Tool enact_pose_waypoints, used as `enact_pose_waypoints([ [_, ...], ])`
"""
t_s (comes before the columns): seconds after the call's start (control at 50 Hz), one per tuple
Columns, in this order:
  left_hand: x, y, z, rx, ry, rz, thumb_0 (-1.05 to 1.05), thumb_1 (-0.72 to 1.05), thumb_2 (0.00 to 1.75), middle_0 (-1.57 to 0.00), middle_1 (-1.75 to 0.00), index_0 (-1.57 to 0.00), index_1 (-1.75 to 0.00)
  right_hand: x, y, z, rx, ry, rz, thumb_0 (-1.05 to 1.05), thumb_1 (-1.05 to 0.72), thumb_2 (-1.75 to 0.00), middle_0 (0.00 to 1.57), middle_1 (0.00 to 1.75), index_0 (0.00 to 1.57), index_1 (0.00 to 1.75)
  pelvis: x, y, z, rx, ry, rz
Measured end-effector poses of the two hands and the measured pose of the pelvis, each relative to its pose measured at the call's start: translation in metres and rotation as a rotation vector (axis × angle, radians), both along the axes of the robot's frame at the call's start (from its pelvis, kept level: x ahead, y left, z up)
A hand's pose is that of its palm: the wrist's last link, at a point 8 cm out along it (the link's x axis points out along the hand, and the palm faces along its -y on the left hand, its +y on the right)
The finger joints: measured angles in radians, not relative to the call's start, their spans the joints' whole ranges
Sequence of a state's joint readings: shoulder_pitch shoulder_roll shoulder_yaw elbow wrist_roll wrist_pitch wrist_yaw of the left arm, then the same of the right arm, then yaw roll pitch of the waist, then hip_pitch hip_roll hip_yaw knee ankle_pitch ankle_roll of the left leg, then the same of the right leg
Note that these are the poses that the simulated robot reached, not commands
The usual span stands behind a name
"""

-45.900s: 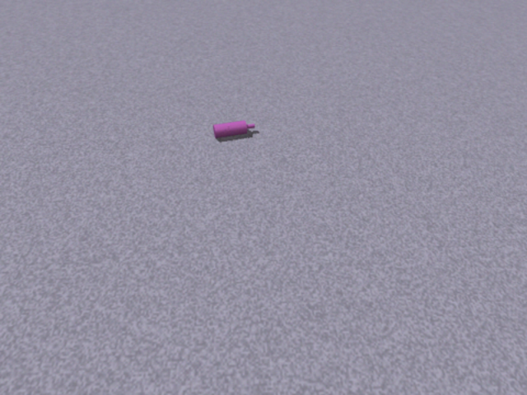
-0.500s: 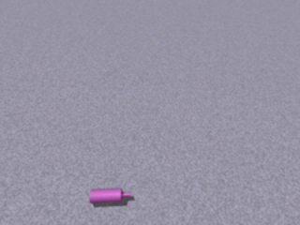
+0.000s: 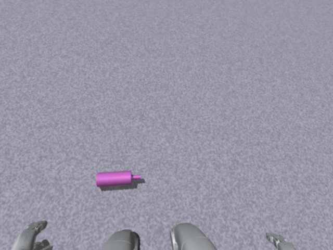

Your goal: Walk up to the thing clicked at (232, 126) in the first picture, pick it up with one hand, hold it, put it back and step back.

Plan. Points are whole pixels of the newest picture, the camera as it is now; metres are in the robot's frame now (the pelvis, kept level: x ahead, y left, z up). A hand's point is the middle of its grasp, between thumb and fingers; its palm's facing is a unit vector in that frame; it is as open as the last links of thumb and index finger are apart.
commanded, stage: step back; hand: left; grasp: from above
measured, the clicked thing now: (119, 178) +0.47 +0.20 -0.73
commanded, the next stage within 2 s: none
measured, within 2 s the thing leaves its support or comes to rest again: neither
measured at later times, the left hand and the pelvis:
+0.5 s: hand out of the picture -0.02 +0.26 -0.14, palm faces +0.03 -0.92 -0.40, open 7.4 cm; pelvis -0.13 -0.01 -0.01, yaw +2 degrees
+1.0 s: hand out of the picture -0.23 +0.22 -0.15, palm faces -0.03 -0.92 -0.39, open 7.3 cm; pelvis -0.30 -0.04 -0.01, yaw -3 degrees
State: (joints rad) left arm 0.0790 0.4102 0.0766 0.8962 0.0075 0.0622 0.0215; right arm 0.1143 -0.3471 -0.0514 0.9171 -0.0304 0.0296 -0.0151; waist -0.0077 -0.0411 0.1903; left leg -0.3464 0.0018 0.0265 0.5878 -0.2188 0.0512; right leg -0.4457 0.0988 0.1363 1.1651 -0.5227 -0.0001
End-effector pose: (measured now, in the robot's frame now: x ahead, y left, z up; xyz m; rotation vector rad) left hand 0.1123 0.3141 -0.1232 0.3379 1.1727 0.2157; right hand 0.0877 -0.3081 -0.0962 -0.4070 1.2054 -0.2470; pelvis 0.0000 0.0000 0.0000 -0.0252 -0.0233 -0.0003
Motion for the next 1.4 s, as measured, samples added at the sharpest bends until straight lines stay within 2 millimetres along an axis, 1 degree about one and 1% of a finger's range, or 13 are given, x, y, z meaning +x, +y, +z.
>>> enact_pose_waypoints([
  [0.1, -0.034, -0.011, -0.003, -0.005, 0.039, -0.027, 0.00, 0.91, 0.89, -0.20, -0.30, -0.20, -0.30, -0.018, -0.003, -0.006, 0.018, -0.057, 0.000, 0.01, -0.90, -0.90, 0.21, 0.30, 0.20, 0.30, -0.026, -0.005, -0.005, 0.008, -0.005, -0.034],
  [0.18, -0.065, -0.023, -0.004, 0.006, 0.044, -0.036, 0.00, 0.91, 0.89, -0.20, -0.30, -0.21, -0.30, -0.039, -0.016, -0.019, 0.041, -0.081, -0.004, 0.01, -0.90, -0.90, 0.21, 0.30, 0.20, 0.30, -0.050, -0.016, -0.014, 0.021, -0.008, -0.056],
  [0.3, -0.123, -0.036, 0.015, 0.013, 0.061, -0.003, 0.00, 0.91, 0.89, -0.20, -0.30, -0.21, -0.30, -0.080, -0.029, -0.021, 0.061, -0.042, -0.038, 0.01, -0.90, -0.90, 0.21, 0.30, 0.20, 0.30, -0.080, -0.024, -0.003, 0.040, -0.016, -0.045],
  [0.36, -0.136, -0.034, 0.022, 0.026, 0.049, 0.008, 0.00, 0.91, 0.89, -0.20, -0.30, -0.21, -0.30, -0.103, -0.031, -0.018, 0.056, -0.015, -0.035, 0.01, -0.90, -0.90, 0.21, 0.30, 0.20, 0.30, -0.093, -0.022, 0.001, 0.045, -0.004, -0.028],
  [0.44, -0.139, -0.026, 0.025, 0.040, -0.025, 0.009, 0.00, 0.90, 0.89, -0.20, -0.30, -0.21, -0.30, -0.134, -0.029, -0.018, 0.033, 0.042, -0.008, 0.01, -0.90, -0.90, 0.21, 0.30, 0.20, 0.30, -0.114, -0.019, 0.000, 0.040, 0.002, 0.005],
  [0.58, -0.157, -0.010, 0.009, 0.009, -0.092, 0.011, 0.00, 0.91, 0.89, -0.20, -0.30, -0.21, -0.30, -0.170, -0.011, -0.013, 0.011, 0.037, 0.035, 0.01, -0.90, -0.90, 0.21, 0.30, 0.20, 0.30, -0.160, -0.008, -0.009, 0.038, -0.024, 0.031],
  [0.72, -0.200, -0.015, 0.011, -0.011, -0.070, 0.006, 0.00, 0.91, 0.89, -0.20, -0.30, -0.21, -0.30, -0.192, -0.008, 0.006, 0.004, -0.060, 0.039, 0.01, -0.90, -0.90, 0.21, 0.30, 0.20, 0.30, -0.201, -0.011, 0.001, 0.003, -0.017, 0.002],
  [0.86, -0.263, -0.029, 0.004, 0.010, -0.006, -0.030, 0.00, 0.91, 0.89, -0.20, -0.30, -0.21, -0.30, -0.220, -0.028, 0.000, 0.011, -0.148, 0.044, 0.01, -0.90, -0.90, 0.21, 0.30, 0.20, 0.30, -0.253, -0.027, -0.009, 0.012, -0.014, -0.048],
  [0.92, -0.297, -0.039, 0.004, 0.027, 0.015, -0.030, 0.00, 0.91, 0.89, -0.20, -0.30, -0.20, -0.30, -0.242, -0.044, -0.012, 0.023, -0.153, 0.028, 0.01, -0.90, -0.90, 0.21, 0.30, 0.20, 0.30, -0.277, -0.036, -0.015, -0.006, -0.021, -0.053],
  [1.04, -0.359, -0.050, 0.021, 0.039, 0.048, 0.007, 0.00, 0.91, 0.89, -0.20, -0.30, -0.21, -0.30, -0.303, -0.054, -0.016, 0.042, -0.072, -0.010, 0.01, -0.90, -0.90, 0.21, 0.30, 0.20, 0.30, -0.311, -0.043, -0.003, 0.050, -0.016, -0.035],
  [1.16, -0.380, -0.042, 0.025, 0.062, -0.028, 0.015, 0.00, 0.90, 0.89, -0.20, -0.30, -0.21, -0.30, -0.366, -0.050, -0.024, 0.031, 0.038, 0.017, 0.01, -0.90, -0.90, 0.21, 0.30, 0.20, 0.30, -0.350, -0.041, -0.006, 0.047, -0.007, 0.021],
  [1.26, -0.396, -0.030, 0.010, 0.041, -0.090, 0.017, 0.00, 0.91, 0.89, -0.20, -0.30, -0.21, -0.30, -0.406, -0.037, -0.026, 0.015, 0.070, 0.047, 0.01, -0.90, -0.90, 0.21, 0.30, 0.20, 0.30, -0.392, -0.034, -0.016, 0.060, -0.019, 0.056],
  [1.4, -0.444, -0.036, 0.009, 0.005, -0.057, 0.032, 0.00, 0.91, 0.89, -0.20, -0.30, -0.21, -0.30, -0.439, -0.032, -0.005, 0.013, 0.012, 0.057, 0.01, -0.90, -0.90, 0.21, 0.30, 0.20, 0.30, -0.437, -0.037, -0.003, 0.016, -0.012, 0.036],
])
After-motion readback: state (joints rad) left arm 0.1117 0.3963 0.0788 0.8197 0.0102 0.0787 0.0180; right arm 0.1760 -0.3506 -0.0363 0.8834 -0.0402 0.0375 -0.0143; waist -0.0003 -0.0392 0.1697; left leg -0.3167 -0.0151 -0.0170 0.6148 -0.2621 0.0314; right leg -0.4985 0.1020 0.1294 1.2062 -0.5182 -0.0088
